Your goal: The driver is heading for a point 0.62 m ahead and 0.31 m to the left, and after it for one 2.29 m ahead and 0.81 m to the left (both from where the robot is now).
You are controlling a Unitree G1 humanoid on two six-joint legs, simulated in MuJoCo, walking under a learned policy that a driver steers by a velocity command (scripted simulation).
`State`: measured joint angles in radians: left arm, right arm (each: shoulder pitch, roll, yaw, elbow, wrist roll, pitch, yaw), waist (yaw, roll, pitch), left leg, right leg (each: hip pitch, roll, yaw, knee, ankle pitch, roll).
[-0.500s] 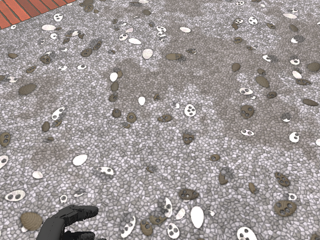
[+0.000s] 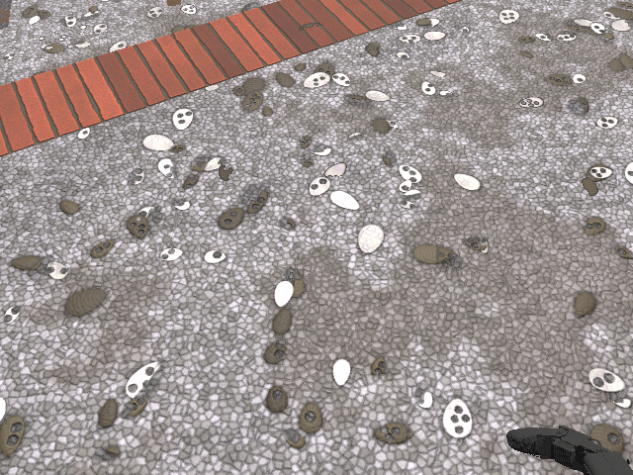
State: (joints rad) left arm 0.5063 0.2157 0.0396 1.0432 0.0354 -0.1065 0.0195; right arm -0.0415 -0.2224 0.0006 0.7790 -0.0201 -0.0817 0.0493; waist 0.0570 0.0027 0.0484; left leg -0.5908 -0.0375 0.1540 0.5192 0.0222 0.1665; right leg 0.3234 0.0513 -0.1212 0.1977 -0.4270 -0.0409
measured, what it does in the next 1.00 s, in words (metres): walks ahead, turning left: left foot, then right foot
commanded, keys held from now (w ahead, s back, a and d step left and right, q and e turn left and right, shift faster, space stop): w+q+shift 0.90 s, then w+e+shift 0.10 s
